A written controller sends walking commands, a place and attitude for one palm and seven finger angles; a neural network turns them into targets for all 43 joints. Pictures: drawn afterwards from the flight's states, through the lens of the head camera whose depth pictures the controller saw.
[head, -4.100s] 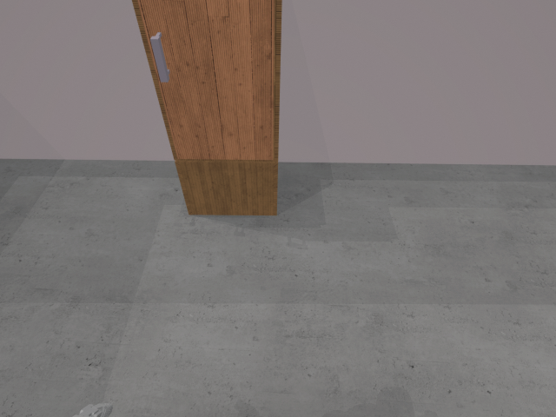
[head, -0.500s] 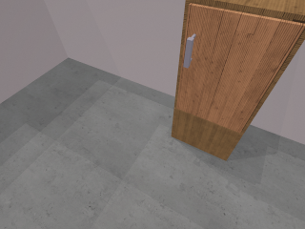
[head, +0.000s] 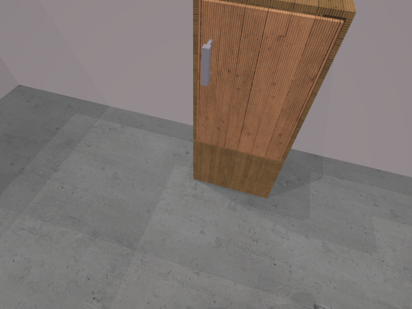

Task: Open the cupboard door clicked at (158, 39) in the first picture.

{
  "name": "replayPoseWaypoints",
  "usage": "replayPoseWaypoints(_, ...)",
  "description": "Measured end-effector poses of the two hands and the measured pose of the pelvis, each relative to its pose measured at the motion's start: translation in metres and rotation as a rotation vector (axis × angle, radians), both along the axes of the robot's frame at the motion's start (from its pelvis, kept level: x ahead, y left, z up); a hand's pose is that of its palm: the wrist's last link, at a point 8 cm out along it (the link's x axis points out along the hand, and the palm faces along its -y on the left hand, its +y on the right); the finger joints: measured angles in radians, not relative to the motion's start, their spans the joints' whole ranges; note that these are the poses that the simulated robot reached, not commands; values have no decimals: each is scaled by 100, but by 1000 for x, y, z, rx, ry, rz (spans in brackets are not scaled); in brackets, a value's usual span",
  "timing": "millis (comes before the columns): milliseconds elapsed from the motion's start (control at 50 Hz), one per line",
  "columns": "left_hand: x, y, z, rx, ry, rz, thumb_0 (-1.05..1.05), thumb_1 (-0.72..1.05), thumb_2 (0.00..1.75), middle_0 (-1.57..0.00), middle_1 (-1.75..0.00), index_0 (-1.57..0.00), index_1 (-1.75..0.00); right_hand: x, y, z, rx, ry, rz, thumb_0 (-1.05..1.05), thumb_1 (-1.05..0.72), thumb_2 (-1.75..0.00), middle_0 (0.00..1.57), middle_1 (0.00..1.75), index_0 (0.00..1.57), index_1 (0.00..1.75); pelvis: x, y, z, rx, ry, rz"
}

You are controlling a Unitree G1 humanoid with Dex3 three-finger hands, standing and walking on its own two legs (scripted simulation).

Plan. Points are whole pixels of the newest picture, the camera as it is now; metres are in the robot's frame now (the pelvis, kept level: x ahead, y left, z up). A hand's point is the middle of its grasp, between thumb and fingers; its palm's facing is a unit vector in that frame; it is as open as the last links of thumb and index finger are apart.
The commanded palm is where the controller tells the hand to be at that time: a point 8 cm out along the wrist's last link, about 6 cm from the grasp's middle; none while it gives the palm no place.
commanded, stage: turn to face it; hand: left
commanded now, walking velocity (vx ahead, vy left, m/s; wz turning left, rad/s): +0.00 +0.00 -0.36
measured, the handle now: (207, 62) +0.81 +0.07 +0.03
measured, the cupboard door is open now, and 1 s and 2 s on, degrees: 0 0 0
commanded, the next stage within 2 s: take the last steps up to it in 0.24 s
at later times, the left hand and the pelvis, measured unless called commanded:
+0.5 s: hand out of the picture +0.10 +0.19 -0.16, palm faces -0.22 -0.96 -0.19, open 7.4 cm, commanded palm none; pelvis -0.02 +0.03 +0.01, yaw -12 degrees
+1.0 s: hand out of the picture +0.02 +0.17 -0.17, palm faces -0.10 -0.98 -0.15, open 7.4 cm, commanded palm none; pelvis +0.10 +0.01 +0.00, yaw -11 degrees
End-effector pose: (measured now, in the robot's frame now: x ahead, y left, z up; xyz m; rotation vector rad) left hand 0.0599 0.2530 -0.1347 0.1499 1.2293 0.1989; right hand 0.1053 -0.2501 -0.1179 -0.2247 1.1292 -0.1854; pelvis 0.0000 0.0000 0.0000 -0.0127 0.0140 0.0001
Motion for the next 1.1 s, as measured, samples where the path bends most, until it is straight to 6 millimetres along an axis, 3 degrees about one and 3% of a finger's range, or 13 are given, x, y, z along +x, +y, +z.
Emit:
replayPoseWaypoints(60,4,17,-10,-15,9,-19,1,91,90,-21,-30,-20,-30,-10,16,7,-18,-29,-17,0,-90,-90,20,29,20,30,-4,14,-2,-2,-13,-34)
replayPoseWaypoints(160,13,34,-4,-29,16,-76,1,91,90,-20,-30,-20,-30,-44,33,20,-31,8,-66,0,-90,-90,20,30,20,30,-6,30,9,-29,-25,-83)
replayPoseWaypoints(300,20,36,-1,-33,43,-141,1,91,90,-20,-30,-19,-30,-98,47,16,-12,88,-168,0,-90,-90,20,30,20,30,-10,40,14,-35,-25,-139)
replayPoseWaypoints(400,30,19,1,-32,56,-209,1,91,90,-20,-30,-19,-30,-146,52,4,26,160,-258,0,-90,-90,20,30,20,30,-15,38,12,-27,-29,-177)
replayPoseWaypoints(540,53,-28,10,-30,-11,-316,1,91,90,-20,-30,-19,-30,-217,47,-21,104,273,-366,0,-90,-90,20,30,20,30,-18,17,5,-1,-35,-218)
replayPoseWaypoints(620,50,-49,13,-24,-66,-299,1,91,90,-20,-30,-20,-30,-236,40,-32,147,348,-372,0,-90,-90,20,29,20,30,-13,3,2,-2,-49,-211)
replayPoseWaypoints(680,38,-44,19,8,-59,-247,-1,94,90,-21,-30,-20,-30,-223,32,-28,164,343,-364,1,-91,-90,20,29,20,30,-4,-6,8,12,-53,-221)
replayPoseWaypoints(780,5,-37,16,20,82,-222,-1,94,90,-20,-30,-20,-30,-176,18,-23,158,259,-353,1,-91,-90,20,29,19,30,14,-11,13,13,-50,-219)
replayPoseWaypoints(860,-18,-36,10,-6,192,-177,0,92,90,-20,-30,-20,-30,-127,13,-21,146,220,-314,0,-91,-90,19,29,19,30,37,-9,11,3,-40,-209)
replayPoseWaypoints(940,-31,-34,3,-42,301,-129,0,92,90,-20,-30,-20,-30,-63,14,-20,127,179,-258,0,-91,-90,19,29,19,30,68,0,6,-3,-25,-204)
replayPoseWaypoints(1040,-23,-23,-14,-86,422,-86,1,91,90,-20,-30,-20,-30,31,24,-25,79,85,-184,0,-91,-90,19,29,19,30,118,18,-12,-6,-11,-204)
replayPoseWaypoints(1100,7,-12,-20,-90,444,-103,1,91,90,-21,-30,-20,-30,68,34,-23,60,23,-183,0,-91,-90,19,29,20,30,140,28,-14,3,-27,-225)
